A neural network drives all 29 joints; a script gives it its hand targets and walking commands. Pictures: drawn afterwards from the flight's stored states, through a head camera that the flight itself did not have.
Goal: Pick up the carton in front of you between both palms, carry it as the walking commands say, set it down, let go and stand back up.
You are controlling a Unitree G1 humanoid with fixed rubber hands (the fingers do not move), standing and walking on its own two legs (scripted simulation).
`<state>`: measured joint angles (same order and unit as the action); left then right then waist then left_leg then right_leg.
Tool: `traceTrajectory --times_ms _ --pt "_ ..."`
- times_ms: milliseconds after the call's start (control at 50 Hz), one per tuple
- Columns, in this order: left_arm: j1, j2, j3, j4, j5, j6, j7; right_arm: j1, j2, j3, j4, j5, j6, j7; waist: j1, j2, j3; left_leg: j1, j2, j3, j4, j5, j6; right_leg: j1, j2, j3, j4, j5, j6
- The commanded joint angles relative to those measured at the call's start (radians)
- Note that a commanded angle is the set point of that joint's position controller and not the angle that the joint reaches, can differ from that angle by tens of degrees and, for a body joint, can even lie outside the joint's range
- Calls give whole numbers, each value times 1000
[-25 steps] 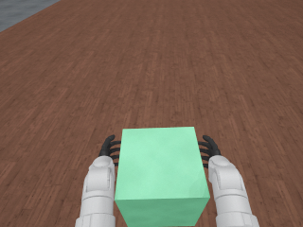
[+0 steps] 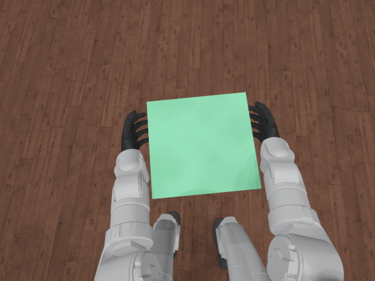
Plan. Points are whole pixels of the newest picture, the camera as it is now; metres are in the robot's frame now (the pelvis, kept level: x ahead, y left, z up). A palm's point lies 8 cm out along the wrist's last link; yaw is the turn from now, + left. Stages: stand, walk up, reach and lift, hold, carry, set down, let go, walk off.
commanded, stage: set down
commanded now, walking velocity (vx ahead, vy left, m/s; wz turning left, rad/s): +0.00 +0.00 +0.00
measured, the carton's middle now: (199, 153) +0.39 +0.00 -0.17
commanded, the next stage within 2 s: none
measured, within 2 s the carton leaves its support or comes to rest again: rests again in 1.72 s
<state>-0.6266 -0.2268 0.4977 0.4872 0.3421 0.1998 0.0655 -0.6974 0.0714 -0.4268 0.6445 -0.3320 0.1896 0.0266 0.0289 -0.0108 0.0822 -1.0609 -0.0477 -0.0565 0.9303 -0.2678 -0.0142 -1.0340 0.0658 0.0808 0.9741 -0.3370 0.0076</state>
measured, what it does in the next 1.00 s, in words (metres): lowers itself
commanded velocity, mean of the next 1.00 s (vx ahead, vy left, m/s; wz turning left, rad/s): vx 0.00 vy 0.00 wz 0.00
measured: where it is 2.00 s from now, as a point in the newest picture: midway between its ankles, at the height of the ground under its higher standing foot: (196, 248)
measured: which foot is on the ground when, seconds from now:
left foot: down 0.00-1.00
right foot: down 0.00-1.00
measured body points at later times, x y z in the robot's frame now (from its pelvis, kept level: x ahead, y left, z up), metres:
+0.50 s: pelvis +0.00 -0.01 -0.13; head +0.25 -0.02 +0.25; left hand +0.42 +0.16 -0.22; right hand +0.47 -0.13 -0.23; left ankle +0.09 +0.12 -0.67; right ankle +0.06 -0.12 -0.67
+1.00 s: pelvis -0.04 -0.01 -0.25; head +0.28 -0.02 +0.07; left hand +0.43 +0.17 -0.38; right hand +0.51 -0.12 -0.38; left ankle +0.09 +0.12 -0.67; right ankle +0.06 -0.12 -0.67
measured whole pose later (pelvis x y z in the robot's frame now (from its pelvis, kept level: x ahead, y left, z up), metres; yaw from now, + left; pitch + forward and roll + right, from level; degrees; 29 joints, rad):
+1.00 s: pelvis -0.04 -0.01 -0.25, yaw +1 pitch +45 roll +3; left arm -1.01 -0.10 0.57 0.63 0.15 0.20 0.17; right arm -1.25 -0.18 -0.22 1.01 -0.16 0.19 -0.05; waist 0.07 -0.01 -0.02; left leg -2.17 -0.12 -0.06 1.85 -0.48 -0.09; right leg -2.15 0.15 0.07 1.92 -0.56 0.03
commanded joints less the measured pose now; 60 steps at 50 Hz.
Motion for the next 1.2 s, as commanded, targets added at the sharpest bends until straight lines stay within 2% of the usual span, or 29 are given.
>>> traceTrajectory --times_ms 0,80,200,400,620,880,1020,1180 --pt "-566 -860 -665 2 -168 -59 -188 -542 890 602 -40 169 -72 202 7 -22 -1147 480 -90 36 101 380 -27 193 87 -46 33 314 -5" --pt "-544 -877 -722 -20 -212 -18 -196 -510 922 658 -49 203 -26 197 9 -32 -1212 317 -100 49 181 318 -33 96 89 -44 109 285 8" --pt "-537 -852 -643 70 -195 42 -218 -500 922 603 51 184 37 200 25 -45 -1068 37 -101 60 253 158 -25 -71 90 -41 173 158 13" --pt "-629 -783 -549 135 -200 0 -185 -601 847 539 149 183 -12 150 33 -49 -1090 -205 -120 78 425 146 -40 -251 101 -38 338 162 14" --pt "-802 -727 -548 101 -259 -21 -128 -778 775 578 156 237 -33 103 48 -72 -1219 -335 -126 114 616 84 -66 -364 117 -67 525 90 16" --pt "-1005 -646 -459 123 -267 -16 -93 -962 669 517 280 248 -25 104 66 -78 -1172 -453 -120 149 787 18 -74 -566 110 -87 696 -17 5" --pt "-1092 -584 -413 139 -277 -26 -86 -1041 604 504 348 259 -31 108 76 -85 -1150 -518 -112 163 880 24 -78 -643 99 -89 789 -16 0" --pt "-1178 -518 -425 136 -335 -48 -83 -1134 548 562 372 322 -48 100 100 -107 -1166 -551 -97 177 988 69 -82 -653 82 -81 895 31 -1"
